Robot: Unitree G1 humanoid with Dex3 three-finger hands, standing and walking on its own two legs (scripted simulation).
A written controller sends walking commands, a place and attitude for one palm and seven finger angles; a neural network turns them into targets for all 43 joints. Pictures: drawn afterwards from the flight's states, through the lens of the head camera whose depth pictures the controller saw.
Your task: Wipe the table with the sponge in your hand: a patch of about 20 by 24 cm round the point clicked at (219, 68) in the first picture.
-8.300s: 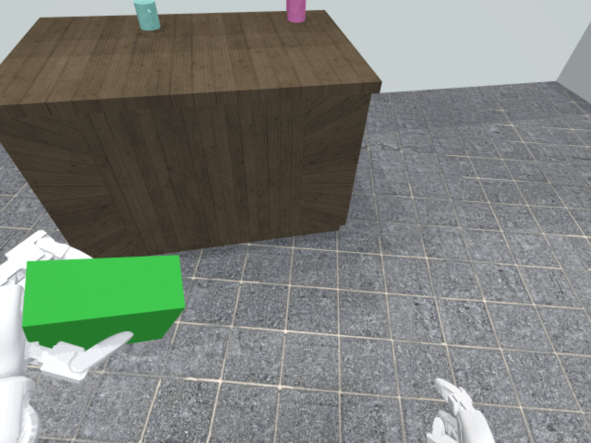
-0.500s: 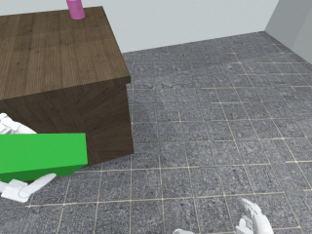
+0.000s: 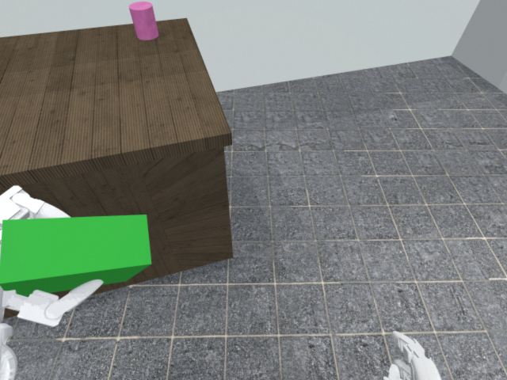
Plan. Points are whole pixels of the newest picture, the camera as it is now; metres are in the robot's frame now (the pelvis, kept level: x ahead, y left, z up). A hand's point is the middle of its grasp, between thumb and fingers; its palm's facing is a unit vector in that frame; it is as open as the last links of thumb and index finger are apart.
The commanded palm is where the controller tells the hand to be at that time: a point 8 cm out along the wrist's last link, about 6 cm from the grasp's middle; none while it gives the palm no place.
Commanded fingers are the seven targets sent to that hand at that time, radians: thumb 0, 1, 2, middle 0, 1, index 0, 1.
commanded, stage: take the last steps up to it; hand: left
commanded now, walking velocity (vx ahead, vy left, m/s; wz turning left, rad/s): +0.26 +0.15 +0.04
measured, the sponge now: (98, 255) +0.23 +0.20 +0.14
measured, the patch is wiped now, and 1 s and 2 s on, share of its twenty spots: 0.00 0.00 0.00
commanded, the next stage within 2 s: come to a stop and stand still in 0.58 s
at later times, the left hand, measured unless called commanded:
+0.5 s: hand (55, 188) +0.30 +0.28 +0.17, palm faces +0.37 -0.79 -0.49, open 10.0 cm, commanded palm +0.25 +0.33 +0.19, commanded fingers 0.00 0.10 1.30 -1.20 -1.60 -1.20 -1.60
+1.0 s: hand (56, 153) +0.37 +0.32 +0.16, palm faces +0.38 -0.82 -0.43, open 10.0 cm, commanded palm +0.31 +0.36 +0.19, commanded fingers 0.00 0.10 1.30 -1.20 -1.60 -1.20 -1.60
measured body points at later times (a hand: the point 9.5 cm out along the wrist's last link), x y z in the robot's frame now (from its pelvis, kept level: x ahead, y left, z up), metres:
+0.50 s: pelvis +0.09 +0.04 +0.01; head +0.14 +0.04 +0.45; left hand +0.28 +0.32 +0.19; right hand +0.26 -0.21 -0.09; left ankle +0.15 +0.18 -0.72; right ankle +0.05 -0.08 -0.73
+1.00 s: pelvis +0.15 +0.08 +0.00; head +0.18 +0.07 +0.45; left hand +0.35 +0.36 +0.19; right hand +0.32 -0.14 -0.10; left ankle +0.15 +0.20 -0.73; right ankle +0.15 -0.01 -0.73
